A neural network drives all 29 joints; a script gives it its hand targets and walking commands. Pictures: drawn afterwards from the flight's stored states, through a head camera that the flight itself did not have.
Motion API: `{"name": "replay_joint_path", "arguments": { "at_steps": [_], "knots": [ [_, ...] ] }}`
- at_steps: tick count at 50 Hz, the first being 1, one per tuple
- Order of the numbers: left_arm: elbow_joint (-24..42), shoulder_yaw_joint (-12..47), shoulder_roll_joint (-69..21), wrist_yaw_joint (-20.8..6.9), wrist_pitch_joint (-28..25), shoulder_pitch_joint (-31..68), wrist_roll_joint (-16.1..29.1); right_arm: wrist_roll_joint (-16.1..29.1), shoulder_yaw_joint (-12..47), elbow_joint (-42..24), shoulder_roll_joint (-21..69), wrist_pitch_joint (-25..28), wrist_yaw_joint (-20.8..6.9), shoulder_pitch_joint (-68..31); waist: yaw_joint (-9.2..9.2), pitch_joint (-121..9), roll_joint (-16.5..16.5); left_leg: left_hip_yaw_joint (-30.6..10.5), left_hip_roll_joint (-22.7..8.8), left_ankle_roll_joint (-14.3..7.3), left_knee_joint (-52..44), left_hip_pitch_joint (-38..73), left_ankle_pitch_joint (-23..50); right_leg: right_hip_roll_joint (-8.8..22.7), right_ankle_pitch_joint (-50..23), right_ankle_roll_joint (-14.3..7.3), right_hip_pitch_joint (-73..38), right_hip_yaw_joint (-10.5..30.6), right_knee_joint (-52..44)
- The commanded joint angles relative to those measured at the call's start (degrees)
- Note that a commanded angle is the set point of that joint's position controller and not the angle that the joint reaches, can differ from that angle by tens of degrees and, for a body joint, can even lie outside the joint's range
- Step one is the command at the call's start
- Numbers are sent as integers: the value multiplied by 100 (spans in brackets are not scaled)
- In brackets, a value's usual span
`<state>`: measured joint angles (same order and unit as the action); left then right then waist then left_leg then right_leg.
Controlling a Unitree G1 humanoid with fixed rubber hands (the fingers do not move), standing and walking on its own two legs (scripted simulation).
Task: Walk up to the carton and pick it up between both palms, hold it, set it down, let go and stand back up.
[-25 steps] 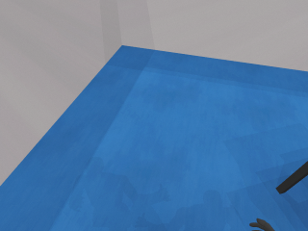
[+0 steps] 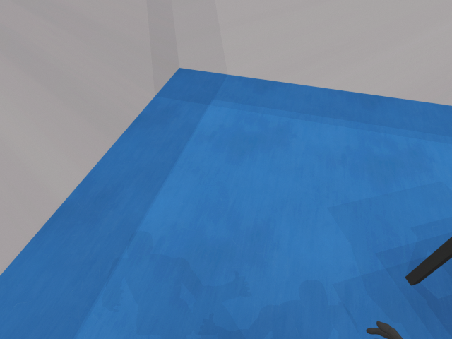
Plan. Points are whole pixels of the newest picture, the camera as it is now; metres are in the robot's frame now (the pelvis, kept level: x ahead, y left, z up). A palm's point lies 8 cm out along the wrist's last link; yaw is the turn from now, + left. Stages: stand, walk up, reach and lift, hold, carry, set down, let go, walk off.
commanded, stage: stand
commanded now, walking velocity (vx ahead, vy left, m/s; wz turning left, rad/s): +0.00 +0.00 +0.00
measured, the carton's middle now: out of the picture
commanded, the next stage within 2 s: none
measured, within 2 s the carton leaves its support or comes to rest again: neither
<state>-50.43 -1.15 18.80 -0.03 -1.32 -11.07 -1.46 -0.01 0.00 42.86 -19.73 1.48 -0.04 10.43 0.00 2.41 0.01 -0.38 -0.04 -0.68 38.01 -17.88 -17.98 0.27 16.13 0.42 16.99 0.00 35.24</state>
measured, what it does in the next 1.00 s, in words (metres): stands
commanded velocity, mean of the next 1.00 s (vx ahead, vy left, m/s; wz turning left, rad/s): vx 0.00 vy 0.00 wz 0.00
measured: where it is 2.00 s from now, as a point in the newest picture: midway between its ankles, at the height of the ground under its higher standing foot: outside the picture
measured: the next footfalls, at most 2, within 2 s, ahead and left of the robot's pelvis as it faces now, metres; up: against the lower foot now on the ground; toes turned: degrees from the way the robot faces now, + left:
none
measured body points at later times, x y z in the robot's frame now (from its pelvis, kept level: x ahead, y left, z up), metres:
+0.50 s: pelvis +0.00 +0.00 +0.00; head +0.00 +0.01 +0.45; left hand +0.10 +0.29 -0.12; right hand +0.14 -0.29 -0.09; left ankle +0.03 +0.11 -0.72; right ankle +0.03 -0.14 -0.72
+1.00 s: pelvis +0.00 +0.00 +0.00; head +0.00 +0.01 +0.45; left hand +0.10 +0.29 -0.12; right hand +0.14 -0.29 -0.09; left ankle +0.03 +0.11 -0.72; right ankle +0.03 -0.14 -0.72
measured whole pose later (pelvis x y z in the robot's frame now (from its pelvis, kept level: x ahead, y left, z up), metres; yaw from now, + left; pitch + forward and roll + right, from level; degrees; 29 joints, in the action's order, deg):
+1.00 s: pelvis +0.00 +0.00 +0.00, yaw +0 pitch -1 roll -1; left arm -51.7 -1.1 18.8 -0.1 -1.5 -11.1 -1.5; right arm 0.0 0.0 44.7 -19.7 1.7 -0.2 10.4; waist 0.0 1.0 -0.2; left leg -0.4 0.0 -0.7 35.6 -17.9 -16.5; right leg 0.3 14.6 0.5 17.0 0.0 32.7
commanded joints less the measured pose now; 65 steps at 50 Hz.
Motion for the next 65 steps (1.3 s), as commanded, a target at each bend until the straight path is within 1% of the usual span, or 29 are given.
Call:
{"name": "replay_joint_path", "arguments": {
  "at_steps": [1, 5, 7, 11, 14, 16, 18, 19, 21, 23, 27, 29, 32, 33, 34, 35, 39, 40, 41, 42, 45, 50, 51, 53, 56, 57, 58, 61, 65],
  "knots": [
    [61, -298, 1270, -40, -135, 475, 104, -100, -278, 187, -1265, 196, 39, -461, 19, -384, -227, -826, -721, -306, -1554, 274, 523, 496, -481, -350, -420, 610, -894],
    [56, -293, 1244, -41, -136, 462, 116, -107, -288, 198, -1291, 208, 39, -502, 51, -444, -244, -823, -723, -280, -1583, 318, 499, 496, -420, -335, -437, 565, -887],
    [49, -294, 1271, -39, -140, 422, 109, -100, -284, 209, -1257, 216, 30, -429, 38, -497, -144, -833, -749, -292, -1572, 340, 537, 522, -546, -345, -519, 583, -901],
    [17, -278, 1256, -31, -130, 424, 132, -95, -283, 230, -1275, 214, 31, -505, 45, -474, -285, -829, -746, -296, -1575, 373, 669, 506, -609, -337, -476, 572, -910],
    [51, -295, 1253, -38, -144, 498, 115, -101, -264, 238, -1225, 214, 23, -471, 23, -483, -172, -825, -740, -274, -1606, 372, 570, 490, -489, -330, -471, 583, -915],
    [22, -293, 1262, -45, -139, 440, 119, -101, -268, 257, -1255, 212, 28, -479, 61, -453, -173, -802, -725, -280, -1592, 369, 544, 521, -432, -349, -417, 628, -986],
    [-8, -281, 1278, -50, -141, 427, 107, -93, -268, 265, -1252, 210, 22, -469, 26, -499, -225, -794, -712, -270, -1604, 436, 490, 538, -405, -351, -401, 636, -1002],
    [9, -275, 1249, -51, -140, 438, 109, -110, -272, 286, -1259, 202, 30, -522, 76, -430, -207, -826, -743, -290, -1616, 339, 497, 527, -452, -348, -436, 620, -998],
    [10, -287, 1277, -39, -141, 485, 90, -98, -268, 261, -1241, 208, 22, -497, 15, -382, -145, -822, -722, -262, -1657, 297, 392, 521, -454, -335, -429, 611, -1003],
    [-19, -283, 1274, -38, -132, 463, 113, -97, -255, 305, -1222, 205, 21, -478, 7, -486, -197, -837, -746, -278, -1657, 393, 530, 522, -527, -328, -470, 608, -1016],
    [-9, -270, 1219, -44, -140, 468, 118, -114, -270, 306, -1279, 229, 22, -491, 60, -493, -201, -852, -753, -280, -1679, 331, 513, 517, -507, -336, -509, 579, -956],
    [-19, -267, 1224, -45, -145, 472, 106, -100, -272, 312, -1250, 210, 18, -463, 11, -426, -189, -834, -730, -262, -1695, 361, 436, 516, -451, -336, -409, 594, -1036],
    [-23, -260, 1188, -45, -139, 419, 119, -119, -282, 325, -1314, 213, 20, -517, 67, -444, -220, -846, -758, -277, -1696, 312, 393, 505, -520, -328, -487, 580, -1019],
    [-17, -277, 1256, -42, -142, 480, 97, -112, -263, 340, -1237, 211, 22, -479, 11, -496, -169, -817, -730, -258, -1720, 347, 472, 513, -591, -314, -543, 569, -1014],
    [-3, -266, 1226, -40, -134, 485, 112, -117, -257, 319, -1270, 224, 26, -495, 19, -523, -212, -792, -731, -266, -1676, 392, 546, 515, -599, -310, -510, 584, -998],
    [-35, -266, 1242, -32, -142, 470, 113, -121, -280, 314, -1282, 217, 23, -542, 25, -522, -155, -805, -735, -268, -1682, 415, 548, 521, -546, -311, -482, 583, -1005],
    [-41, -260, 1238, -40, -138, 414, 110, -102, -263, 338, -1254, 226, 22, -489, 39, -514, -288, -838, -775, -280, -1705, 329, 543, 514, -608, -306, -568, 565, -1015],
    [-47, -260, 1234, -44, -142, 502, 108, -105, -254, 321, -1241, 223, 20, -501, 4, -573, -180, -814, -742, -256, -1693, 407, 600, 532, -577, -305, -538, 575, -999],
    [-25, -256, 1203, -40, -154, 501, 121, -103, -266, 318, -1259, 226, 27, -484, 42, -581, -201, -834, -765, -274, -1697, 406, 616, 526, -572, -301, -541, 575, -1009],
    [-63, -247, 1215, -38, -151, 452, 105, -115, -261, 352, -1251, 218, 22, -493, 12, -523, -66, -814, -759, -265, -1669, 466, 693, 535, -656, -307, -473, 574, -1030],
    [-57, -270, 1274, -34, -146, 501, 118, -98, -247, 356, -1215, 217, 25, -439, 7, -540, -231, -752, -721, -259, -1643, 441, 807, 561, -674, -319, -503, 600, -1025],
    [-81, -260, 1225, -47, -153, 437, 114, -120, -280, 355, -1273, 221, 14, -488, 65, -520, -85, -782, -737, -263, -1679, 430, 630, 534, -511, -318, -453, 565, -1023],
    [-68, -251, 1218, -51, -153, 460, 101, -111, -272, 355, -1271, 212, 15, -520, 51, -464, -198, -780, -726, -266, -1726, 388, 567, 512, -508, -316, -446, 569, -1035],
    [-73, -259, 1241, -45, -142, 486, 112, -116, -266, 377, -1252, 227, 16, -458, 24, -494, -252, -793, -734, -252, -1725, 397, 527, 535, -473, -308, -470, 598, -1070],
    [-59, -259, 1257, -34, -155, 491, 114, -106, -248, 357, -1221, 217, 13, -470, 18, -484, -214, -770, -720, -240, -1713, 442, 599, 551, -531, -313, -454, 613, -1103],
    [-75, -266, 1266, -40, -158, 514, 102, -98, -241, 380, -1196, 220, 16, -467, -14, -498, -106, -780, -728, -232, -1705, 476, 654, 543, -573, -308, -445, 601, -1090],
    [-69, -253, 1196, -43, -155, 502, 109, -110, -239, 396, -1234, 230, 18, -461, 35, -574, -142, -825, -761, -259, -1717, 479, 680, 542, -595, -309, -510, 574, -1065],
    [-99, -250, 1212, -34, -151, 421, 111, -120, -260, 382, -1244, 217, 26, -506, 38, -591, -209, -823, -777, -270, -1714, 502, 731, 532, -632, -308, -526, 585, -1066],
    [-99, -243, 1230, -37, -151, 457, 113, -93, -258, 400, -1261, 212, 23, -500, 43, -547, -79, -794, -744, -251, -1697, 490, 688, 555, -599, -297, -488, 599, -1115]
  ]
}}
